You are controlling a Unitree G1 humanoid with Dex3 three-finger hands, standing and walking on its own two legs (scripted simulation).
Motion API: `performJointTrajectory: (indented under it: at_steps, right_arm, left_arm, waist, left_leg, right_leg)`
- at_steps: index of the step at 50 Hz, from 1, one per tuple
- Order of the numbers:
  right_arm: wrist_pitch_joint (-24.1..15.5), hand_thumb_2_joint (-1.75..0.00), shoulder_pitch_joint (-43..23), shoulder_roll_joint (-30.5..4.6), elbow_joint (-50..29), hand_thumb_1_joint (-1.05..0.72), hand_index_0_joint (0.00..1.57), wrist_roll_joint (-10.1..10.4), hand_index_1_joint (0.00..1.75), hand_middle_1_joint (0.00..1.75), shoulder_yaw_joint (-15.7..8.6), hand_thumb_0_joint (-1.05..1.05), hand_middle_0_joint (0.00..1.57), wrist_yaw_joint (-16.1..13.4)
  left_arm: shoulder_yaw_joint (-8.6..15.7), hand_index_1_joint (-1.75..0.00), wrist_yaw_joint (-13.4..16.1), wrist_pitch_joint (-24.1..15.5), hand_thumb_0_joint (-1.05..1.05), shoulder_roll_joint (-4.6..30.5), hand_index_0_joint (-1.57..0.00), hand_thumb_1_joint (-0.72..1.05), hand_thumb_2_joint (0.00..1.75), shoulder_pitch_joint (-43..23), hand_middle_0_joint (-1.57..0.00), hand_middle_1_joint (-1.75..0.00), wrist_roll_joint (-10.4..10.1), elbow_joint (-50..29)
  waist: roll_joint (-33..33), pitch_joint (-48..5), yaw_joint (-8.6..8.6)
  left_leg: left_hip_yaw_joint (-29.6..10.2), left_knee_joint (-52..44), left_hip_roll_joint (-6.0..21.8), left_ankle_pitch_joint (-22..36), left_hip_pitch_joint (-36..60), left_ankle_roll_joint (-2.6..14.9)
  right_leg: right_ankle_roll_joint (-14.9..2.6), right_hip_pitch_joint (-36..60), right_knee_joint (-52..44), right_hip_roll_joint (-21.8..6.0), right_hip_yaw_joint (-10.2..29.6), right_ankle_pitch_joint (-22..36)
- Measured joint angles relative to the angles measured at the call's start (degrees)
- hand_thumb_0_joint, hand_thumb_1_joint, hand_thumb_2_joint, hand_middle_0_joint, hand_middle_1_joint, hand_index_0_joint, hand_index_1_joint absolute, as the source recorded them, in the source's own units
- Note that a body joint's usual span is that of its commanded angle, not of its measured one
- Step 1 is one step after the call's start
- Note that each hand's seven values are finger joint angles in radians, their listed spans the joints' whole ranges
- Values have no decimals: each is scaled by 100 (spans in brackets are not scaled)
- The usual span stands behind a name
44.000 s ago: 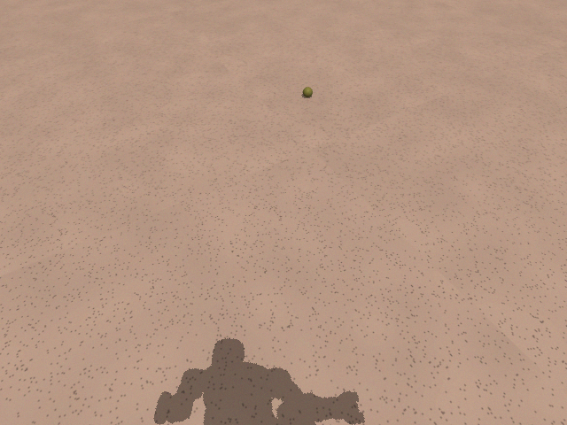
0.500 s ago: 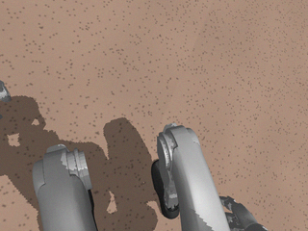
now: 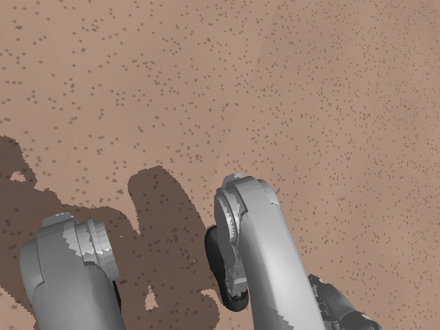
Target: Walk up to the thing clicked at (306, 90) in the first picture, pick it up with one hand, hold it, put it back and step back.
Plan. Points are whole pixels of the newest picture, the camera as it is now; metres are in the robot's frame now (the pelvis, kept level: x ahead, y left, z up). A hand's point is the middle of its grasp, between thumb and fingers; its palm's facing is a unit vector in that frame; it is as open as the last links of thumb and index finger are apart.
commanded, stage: rest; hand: left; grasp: from above
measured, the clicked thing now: out of the picture +0.43 +0.37 -0.24
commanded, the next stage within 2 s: open in 0.84 s
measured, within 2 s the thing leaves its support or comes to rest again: rests again in 0.56 s
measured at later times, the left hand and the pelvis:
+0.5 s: hand out of the picture +0.41 +0.35 -0.24, palm faces -0.45 -0.17 -0.88, open 6.2 cm; pelvis +0.00 +0.01 -0.01, yaw -2 degrees
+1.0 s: hand out of the picture +0.41 +0.35 -0.25, palm faces -0.45 -0.18 -0.88, open 6.4 cm; pelvis +0.00 +0.01 -0.01, yaw -3 degrees
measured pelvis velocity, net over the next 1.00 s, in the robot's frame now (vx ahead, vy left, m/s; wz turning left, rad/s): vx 0.00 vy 0.01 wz -0.05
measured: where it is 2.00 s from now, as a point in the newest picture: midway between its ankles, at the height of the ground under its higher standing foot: (173, 304)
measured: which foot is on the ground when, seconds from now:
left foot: down 0.00-1.00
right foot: down 0.00-1.00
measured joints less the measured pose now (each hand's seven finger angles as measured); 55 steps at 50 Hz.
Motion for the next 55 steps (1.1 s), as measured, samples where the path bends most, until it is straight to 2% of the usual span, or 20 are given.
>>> performJointTrajectory:
  at_steps: [9,14,18,24,29,37,42,47,49,51,55]
  right_arm:
    - [-70,-89,-32,-93,-64,-90,21,-111,30,30,144,0,20,26]
    - [-152,-89,-76,-142,-59,-90,21,-184,30,30,191,0,20,53]
    - [-227,-89,-111,-152,-50,-90,21,-209,30,30,251,0,20,73]
    - [-317,-89,-121,-136,-82,-90,21,-250,30,30,358,0,20,124]
    - [-398,-90,-148,-137,-135,-90,21,-288,30,30,410,0,20,171]
    - [-445,-90,-189,-160,-160,-90,21,-317,30,30,490,0,20,226]
    - [-490,-90,-201,-191,-220,-90,21,-353,30,30,536,0,20,272]
    - [-535,-90,-233,-236,-238,-90,21,-390,30,30,571,0,20,301]
    - [-545,-90,-229,-248,-238,-90,21,-404,30,30,574,0,20,306]
    - [-555,-90,-225,-259,-227,-90,21,-406,30,30,590,0,20,311]
    - [-575,-90,-221,-269,-235,-90,21,-409,30,30,629,0,20,327]
  left_arm:
    - [86,-65,225,-91,-8,179,-104,27,47,57,-62,-57,119,130]
    - [-56,-65,337,-31,-8,245,-105,27,47,-10,-62,-56,124,304]
    - [-74,-64,398,16,-8,271,-105,27,46,-4,-62,-56,78,358]
    - [-99,-63,445,43,-9,311,-105,28,45,-18,-62,-55,16,436]
    - [-53,-62,468,41,-9,400,-105,27,45,-21,-63,-54,52,469]
    - [-143,-61,524,49,-9,424,-104,27,45,-32,-63,-54,-19,505]
    - [-134,-60,557,20,-10,489,-104,27,45,-45,-64,-53,32,569]
    - [-51,-59,610,-20,-10,600,-104,27,44,-47,-65,-52,57,667]
    - [-104,-59,621,-21,-10,616,-104,27,44,-74,-65,-52,41,705]
    - [-172,-59,615,-11,-10,604,-102,27,44,-90,-65,-52,16,694]
    - [-133,-58,642,-32,-8,634,-90,26,45,-86,-63,-55,46,710]
  waist:
    - [-118,78,-91]
    - [-151,94,-118]
    - [-165,133,-127]
    - [-197,167,-162]
    - [-227,216,-201]
    - [-249,237,-202]
    - [-293,287,-231]
    - [-301,325,-258]
    - [-306,336,-258]
    - [-302,344,-249]
    - [-314,358,-260]
  left_leg:
    - [-107,126,-7,-24,19,-12]
    - [-132,180,-2,-12,-6,9]
    - [-156,213,16,-28,0,34]
    - [-178,239,17,-50,15,51]
    - [-205,274,16,-74,31,63]
    - [-239,300,18,-87,15,93]
    - [-248,320,12,-92,50,91]
    - [-286,358,13,-90,54,94]
    - [-287,365,19,-86,52,98]
    - [-291,365,20,-80,47,99]
    - [-304,367,32,-84,61,98]
  right_leg:
    - [-27,38,56,32,-79,21]
    - [-32,30,75,54,-95,43]
    - [-10,50,68,80,-112,54]
    - [-33,87,62,83,-135,44]
    - [-23,121,67,88,-157,35]
    - [-16,144,40,94,-191,35]
    - [-53,181,56,83,-205,40]
    - [-6,197,64,96,-227,48]
    - [-1,193,65,103,-227,60]
    - [-8,190,60,105,-232,68]
    - [-1,193,53,117,-240,86]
